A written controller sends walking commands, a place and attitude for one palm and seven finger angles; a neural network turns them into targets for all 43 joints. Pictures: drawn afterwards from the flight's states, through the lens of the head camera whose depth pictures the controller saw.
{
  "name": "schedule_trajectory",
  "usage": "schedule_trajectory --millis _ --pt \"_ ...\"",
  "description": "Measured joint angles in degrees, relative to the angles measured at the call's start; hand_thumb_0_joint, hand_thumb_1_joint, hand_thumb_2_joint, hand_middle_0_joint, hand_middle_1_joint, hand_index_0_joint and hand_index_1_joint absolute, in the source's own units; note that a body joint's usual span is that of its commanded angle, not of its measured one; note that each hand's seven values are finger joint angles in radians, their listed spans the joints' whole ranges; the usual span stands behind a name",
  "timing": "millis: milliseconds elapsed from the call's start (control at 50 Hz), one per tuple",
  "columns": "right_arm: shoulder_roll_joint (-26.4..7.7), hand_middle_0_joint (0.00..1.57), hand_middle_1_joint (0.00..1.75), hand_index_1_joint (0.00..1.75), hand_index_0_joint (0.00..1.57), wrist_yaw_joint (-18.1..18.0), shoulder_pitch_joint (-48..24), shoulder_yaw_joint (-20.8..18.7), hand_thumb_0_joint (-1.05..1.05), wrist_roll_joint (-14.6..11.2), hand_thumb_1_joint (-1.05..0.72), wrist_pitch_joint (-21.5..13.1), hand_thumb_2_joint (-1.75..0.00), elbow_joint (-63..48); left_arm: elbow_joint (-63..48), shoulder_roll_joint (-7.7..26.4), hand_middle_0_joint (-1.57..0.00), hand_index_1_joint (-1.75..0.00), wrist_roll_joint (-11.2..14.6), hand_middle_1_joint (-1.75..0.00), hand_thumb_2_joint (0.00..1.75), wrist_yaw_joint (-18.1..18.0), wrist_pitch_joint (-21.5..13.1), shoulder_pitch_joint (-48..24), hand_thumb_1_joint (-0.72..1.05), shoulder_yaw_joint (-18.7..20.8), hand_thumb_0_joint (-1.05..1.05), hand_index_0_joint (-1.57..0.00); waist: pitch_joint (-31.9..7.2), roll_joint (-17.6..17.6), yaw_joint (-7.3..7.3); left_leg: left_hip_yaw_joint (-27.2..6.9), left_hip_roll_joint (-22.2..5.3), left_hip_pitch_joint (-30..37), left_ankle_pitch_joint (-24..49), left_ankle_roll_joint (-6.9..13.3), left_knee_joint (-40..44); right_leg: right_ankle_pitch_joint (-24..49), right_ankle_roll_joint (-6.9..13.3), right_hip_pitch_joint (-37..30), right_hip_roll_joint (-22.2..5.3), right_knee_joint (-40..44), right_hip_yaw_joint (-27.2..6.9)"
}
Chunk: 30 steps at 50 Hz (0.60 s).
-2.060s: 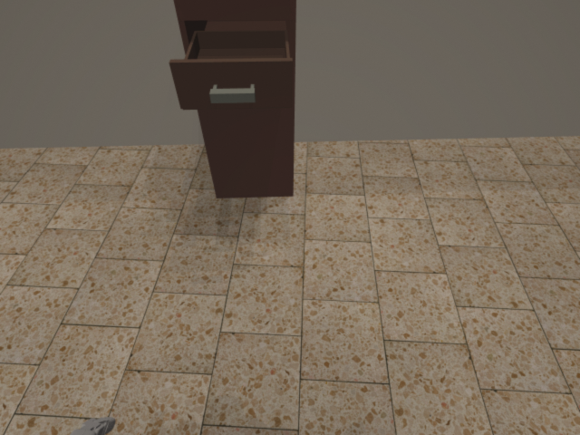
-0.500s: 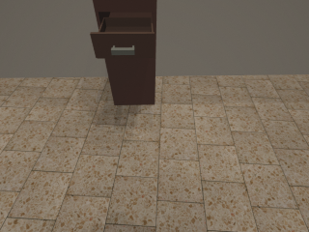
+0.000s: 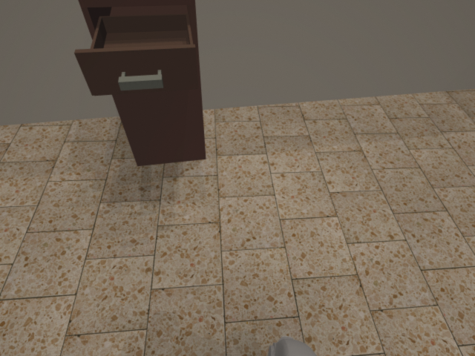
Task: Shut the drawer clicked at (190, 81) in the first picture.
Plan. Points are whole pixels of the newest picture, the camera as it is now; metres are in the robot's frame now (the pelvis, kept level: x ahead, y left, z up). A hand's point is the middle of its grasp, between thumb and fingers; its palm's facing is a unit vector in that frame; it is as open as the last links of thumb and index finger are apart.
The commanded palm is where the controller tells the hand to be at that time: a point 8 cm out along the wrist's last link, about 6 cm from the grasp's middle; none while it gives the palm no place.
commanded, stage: walk to a spot facing it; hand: left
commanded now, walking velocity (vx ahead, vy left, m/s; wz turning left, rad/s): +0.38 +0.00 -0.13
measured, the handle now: (141, 78) +0.84 +0.31 -0.02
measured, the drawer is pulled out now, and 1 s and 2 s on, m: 0.30 0.30 0.30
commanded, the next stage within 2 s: turn to face it in 0.36 s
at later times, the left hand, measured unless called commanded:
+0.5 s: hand (154, 342) +0.18 +0.17 -0.20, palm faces +0.13 -0.98 -0.11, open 7.3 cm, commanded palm none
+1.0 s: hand (155, 270) +0.31 +0.19 -0.17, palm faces +0.18 -0.96 -0.22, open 7.3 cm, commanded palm none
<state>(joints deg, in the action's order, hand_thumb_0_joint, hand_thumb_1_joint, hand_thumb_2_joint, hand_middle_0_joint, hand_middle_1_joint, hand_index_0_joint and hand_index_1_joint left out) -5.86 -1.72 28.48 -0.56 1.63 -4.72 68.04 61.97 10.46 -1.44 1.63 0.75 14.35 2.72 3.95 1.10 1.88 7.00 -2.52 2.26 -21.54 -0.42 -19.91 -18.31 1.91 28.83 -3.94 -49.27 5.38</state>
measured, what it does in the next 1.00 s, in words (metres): walks ahead: right foot, then left foot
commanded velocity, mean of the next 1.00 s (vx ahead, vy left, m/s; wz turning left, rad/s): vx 0.20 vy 0.00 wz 0.15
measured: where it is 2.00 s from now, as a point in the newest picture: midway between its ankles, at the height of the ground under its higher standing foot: (216, 268)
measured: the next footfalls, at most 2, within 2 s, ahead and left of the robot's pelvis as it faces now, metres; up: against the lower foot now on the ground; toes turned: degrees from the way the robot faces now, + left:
right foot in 0.12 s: +0.19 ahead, -0.14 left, +0.00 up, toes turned -9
left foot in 0.50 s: +0.32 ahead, +0.11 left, +0.00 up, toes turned +14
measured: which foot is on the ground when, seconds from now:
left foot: down 0.00-0.12, up 0.14-0.48, down 0.50-0.98, up 1.00-1.00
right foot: up 0.00-0.10, down 0.12-0.50, up 0.52-0.96, down 0.98-1.00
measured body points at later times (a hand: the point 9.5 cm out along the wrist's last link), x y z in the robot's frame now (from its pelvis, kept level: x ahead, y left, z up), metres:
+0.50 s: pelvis +0.20 +0.01 -0.01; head +0.19 +0.04 +0.44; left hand +0.17 +0.22 -0.19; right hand +0.30 -0.24 -0.13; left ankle +0.28 +0.10 -0.74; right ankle +0.15 -0.13 -0.74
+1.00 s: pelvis +0.30 +0.00 -0.01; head +0.30 -0.01 +0.44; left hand +0.30 +0.24 -0.15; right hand +0.32 -0.20 -0.17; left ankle +0.29 +0.10 -0.73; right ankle +0.33 -0.10 -0.74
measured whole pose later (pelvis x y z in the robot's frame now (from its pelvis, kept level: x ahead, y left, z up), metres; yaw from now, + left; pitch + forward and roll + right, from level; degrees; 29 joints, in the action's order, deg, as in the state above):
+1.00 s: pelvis +0.30 +0.00 -0.01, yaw +9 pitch -2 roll +1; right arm -7.3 -0.8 18.3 -2.3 0.9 -0.6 63.5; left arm 60.7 8.8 -1.7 -0.8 -1.2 13.9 2.2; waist 1.2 -1.2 0.9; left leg 5.3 0.5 -14.0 -19.8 2.6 -33.9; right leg -16.3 0.4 13.9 -2.6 -31.9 5.3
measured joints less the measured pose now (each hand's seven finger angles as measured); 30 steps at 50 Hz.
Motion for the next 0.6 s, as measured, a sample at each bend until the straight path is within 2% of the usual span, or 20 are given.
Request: schedule_trajectory --millis 60,100,120,140,180,200,240,280,340,400,480,500,520,560,600 --pt "0.2 0.20 0.30 0.30 0.20 0.1 1.7 -0.2 0.01 0.0 -0.91 0.4 -0.90 1.8 -1.7 1.0 -0.20 -0.30 0.2 -0.30 0.90 0.2 -0.8 -3.4 0.94 0.5 0.02 -0.20 1.7 -1.1 0.58 0.7 -1.2 2.7 -2.3 -1.3 -0.2 3.1 1.2 -0.8 0.5 8.5 1.5" --pt "0.3 0.20 0.30 0.30 0.20 0.3 2.9 -0.4 0.01 -0.3 -0.91 0.9 -0.90 2.8 -3.0 1.7 -0.20 -0.30 0.1 -0.30 0.90 0.2 -2.2 -4.9 0.94 0.8 0.02 -0.20 2.1 -1.6 0.46 0.7 -2.5 2.4 -5.9 -1.7 -5.6 5.5 2.2 -3.8 1.5 13.5 2.6" --pt "0.6 0.20 0.30 0.30 0.20 0.5 3.4 -0.4 0.01 -0.6 -0.91 1.2 -0.90 3.1 -3.7 2.3 -0.20 -0.30 0.0 -0.30 0.90 0.0 -3.2 -5.4 0.94 1.0 0.02 -0.20 2.0 -1.0 0.21 0.7 -2.9 -0.1 -7.8 -1.1 -12.8 7.8 2.8 -4.8 1.2 14.6 2.7" --pt "0.6 0.20 0.30 0.30 0.20 0.7 2.9 -0.5 0.01 -0.9 -0.91 1.8 -0.90 3.4 -4.1 2.4 -0.20 -0.30 0.1 -0.30 0.90 -0.3 -4.1 -5.8 0.94 1.3 0.01 -0.20 2.2 -1.1 -0.03 -0.6 -3.3 -4.2 -8.8 -0.2 -23.4 8.0 2.6 -4.5 1.1 12.2 3.0" --pt "-0.1 0.20 0.30 0.30 0.20 1.0 0.5 -1.0 0.01 -1.1 -0.91 2.9 -0.90 2.9 -4.3 2.0 -0.20 -0.30 0.6 -0.30 0.90 -1.0 -4.8 -6.0 0.93 1.3 0.01 -0.20 2.4 -1.6 0.02 -3.5 -3.3 -13.0 -6.7 1.4 -42.6 4.9 1.9 -6.0 1.6 10.2 4.0" --pt "-0.6 0.20 0.30 0.30 0.20 1.1 -1.1 -1.4 0.01 -1.0 -0.91 3.2 -0.90 2.3 -4.2 1.7 -0.20 -0.30 0.6 -0.29 0.90 -1.3 -4.7 -5.7 0.93 1.2 0.01 -0.20 2.0 -1.8 0.08 -4.0 -3.5 -17.1 -4.6 1.8 -48.3 4.0 1.6 -7.3 1.9 11.0 4.3" --pt "-1.5 0.20 0.30 0.30 0.20 1.2 -4.5 -1.9 0.01 -0.5 -0.91 3.6 -0.90 0.1 -3.5 1.0 -0.20 -0.30 0.4 -0.29 0.90 -1.9 -4.4 -4.5 0.93 0.7 0.00 -0.20 0.9 -1.8 0.38 -3.8 -4.2 -24.1 -1.0 1.8 -52.2 3.9 1.0 -10.1 2.3 13.9 4.7" --pt "-2.3 0.20 0.30 0.30 0.20 1.3 -7.9 -2.4 0.01 -0.3 -0.91 3.6 -0.90 -2.6 -2.3 -0.1 -0.20 -0.30 0.0 -0.29 0.90 -2.2 -4.1 -2.9 0.92 0.3 0.00 -0.20 -0.6 -1.8 0.82 -3.1 -5.1 -29.0 1.3 1.3 -49.6 4.4 0.6 -12.8 2.6 17.2 5.0" --pt "-2.8 0.19 0.29 0.30 0.20 1.8 -12.0 -2.9 0.01 -0.2 -0.91 3.4 -0.90 -6.3 -0.7 -0.7 -0.20 -0.30 -0.2 -0.30 0.90 -2.4 -3.6 -0.5 0.94 0.2 0.00 -0.20 -2.6 -1.5 0.85 -2.0 -6.0 -32.6 4.9 0.3 -40.6 4.5 0.2 -16.4 2.9 21.4 5.5" --pt "-3.3 0.19 0.29 0.30 0.20 2.2 -15.1 -3.3 0.01 -0.2 -0.93 3.1 -0.90 -8.6 0.2 -0.9 -0.20 -0.30 -0.3 -0.30 0.90 -2.0 -3.7 1.5 0.94 -0.1 0.01 -0.20 -3.5 -1.0 -0.26 -1.0 -5.9 -32.1 7.1 0.0 -30.4 3.5 -0.8 -19.7 2.9 23.4 6.0" --pt "-4.0 0.19 0.29 0.30 0.20 2.7 -17.2 -3.2 0.01 -0.3 -0.93 2.3 -0.90 -10.3 0.5 -0.9 -0.20 -0.30 -0.3 -0.30 0.90 -1.8 -3.6 4.4 0.93 -0.1 0.00 -0.20 -3.4 -0.3 -2.21 0.3 -4.5 -27.3 7.9 0.5 -19.6 -0.3 -2.7 -23.0 2.1 22.1 6.9" --pt "-4.3 0.19 0.29 0.30 0.20 2.8 -17.3 -3.0 0.01 -0.3 -0.93 1.9 -0.90 -10.7 0.6 -0.9 -0.20 -0.30 -0.2 -0.30 0.90 -1.8 -3.4 5.3 0.92 -0.1 0.00 -0.20 -3.3 -0.3 -2.51 0.5 -4.1 -25.2 8.7 1.0 -16.6 -2.1 -3.2 -23.1 1.7 20.0 7.0" --pt "-4.1 0.19 0.29 0.30 0.20 2.6 -17.7 -2.9 0.00 0.0 -0.93 1.4 -0.90 -11.0 0.7 -0.7 -0.20 -0.30 0.0 -0.30 0.90 -1.7 -3.0 5.8 0.92 0.0 0.00 -0.20 -3.0 0.3 -2.57 0.8 -3.3 -25.0 9.3 2.6 -17.0 -4.3 -2.8 -21.9 0.7 16.0 6.5" --pt "-3.5 0.19 0.29 0.30 0.20 1.9 -18.0 -2.2 0.00 0.1 -0.92 0.9 -0.90 -11.4 1.1 -0.3 -0.20 -0.30 0.1 -0.30 0.90 -1.9 -1.9 5.7 0.92 0.0 0.00 -0.20 -2.1 1.3 -2.77 1.5 -2.2 -24.7 7.3 4.5 -18.9 -10.1 -2.0 -16.5 0.2 2.1 2.8" --pt "-2.6 0.19 0.29 0.30 0.20 1.2 -17.5 -1.5 0.00 0.0 -0.92 1.0 -0.90 -11.1 1.4 0.2 -0.20 -0.30 0.0 -0.30 0.90 -2.0 -1.4 4.8 0.92 0.1 0.01 -0.20 -1.5 1.7 -2.83 1.7 -1.2 -23.1 6.8 5.0 -17.0 -9.5 -1.9 -10.6 0.1 -9.9 0.5"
